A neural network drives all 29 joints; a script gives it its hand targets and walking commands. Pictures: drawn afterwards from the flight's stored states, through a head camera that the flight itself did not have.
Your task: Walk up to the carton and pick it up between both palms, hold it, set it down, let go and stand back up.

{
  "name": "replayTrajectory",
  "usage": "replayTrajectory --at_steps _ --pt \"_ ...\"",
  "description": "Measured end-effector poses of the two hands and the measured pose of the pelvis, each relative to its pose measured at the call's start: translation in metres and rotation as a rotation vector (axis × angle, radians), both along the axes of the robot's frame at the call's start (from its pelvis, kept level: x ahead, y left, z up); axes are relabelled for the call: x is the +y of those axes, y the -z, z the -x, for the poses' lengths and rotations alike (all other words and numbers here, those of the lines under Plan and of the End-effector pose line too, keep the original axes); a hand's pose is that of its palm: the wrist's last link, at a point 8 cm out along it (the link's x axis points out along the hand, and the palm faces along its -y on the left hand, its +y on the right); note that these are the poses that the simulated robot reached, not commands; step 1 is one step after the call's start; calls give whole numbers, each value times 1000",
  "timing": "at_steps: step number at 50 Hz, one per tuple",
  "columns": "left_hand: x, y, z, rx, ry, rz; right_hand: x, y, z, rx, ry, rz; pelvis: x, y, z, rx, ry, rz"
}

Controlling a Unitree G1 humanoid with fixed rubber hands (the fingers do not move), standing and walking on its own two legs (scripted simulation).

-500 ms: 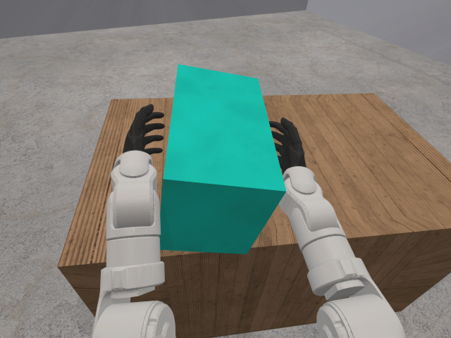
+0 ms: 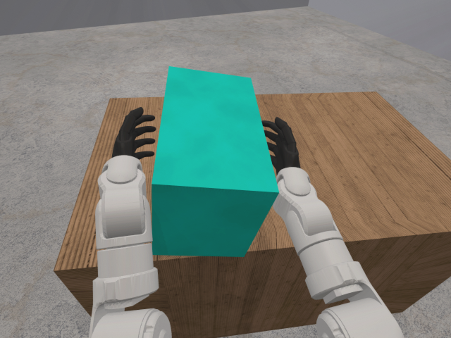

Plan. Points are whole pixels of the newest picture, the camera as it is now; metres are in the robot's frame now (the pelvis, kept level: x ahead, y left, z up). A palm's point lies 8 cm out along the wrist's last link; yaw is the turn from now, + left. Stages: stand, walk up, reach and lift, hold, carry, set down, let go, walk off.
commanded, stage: hold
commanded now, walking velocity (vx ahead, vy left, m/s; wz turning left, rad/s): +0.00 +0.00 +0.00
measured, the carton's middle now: (205, 159) +0.42 +0.01 +0.12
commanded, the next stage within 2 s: none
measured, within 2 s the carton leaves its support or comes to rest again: neither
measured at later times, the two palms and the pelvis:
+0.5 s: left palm (122, 157) +0.36 +0.14 +0.19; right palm (282, 165) +0.36 -0.12 +0.16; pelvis +0.00 +0.01 +0.00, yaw +0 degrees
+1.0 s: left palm (124, 160) +0.36 +0.13 +0.19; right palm (286, 167) +0.35 -0.12 +0.16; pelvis -0.01 +0.00 +0.00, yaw +0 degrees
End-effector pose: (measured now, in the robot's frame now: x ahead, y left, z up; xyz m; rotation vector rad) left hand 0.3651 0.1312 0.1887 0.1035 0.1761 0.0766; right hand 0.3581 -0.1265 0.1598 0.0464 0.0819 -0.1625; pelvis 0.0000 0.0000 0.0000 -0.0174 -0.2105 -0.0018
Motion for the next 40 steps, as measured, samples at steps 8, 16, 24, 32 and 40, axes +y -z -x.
replayTrajectory --at_steps 8,16,24,32,40 --pt "7 0 2 -6 -8 2 7 2 1 -6 -6 3 5 0 -2 -5 0 5" --pt "10 -5 2 -19 -12 6 10 -3 -1 -21 -7 5 8 0 -3 -11 2 7" --pt "7 -4 2 -13 -9 4 7 -1 1 -17 -2 -1 10 0 -4 -18 3 7" --pt "9 -1 9 -14 -20 9 9 1 5 -18 -12 0 8 1 1 -26 4 6" --pt "5 1 9 5 -15 9 5 5 7 -1 -5 4 4 1 6 -19 -1 2"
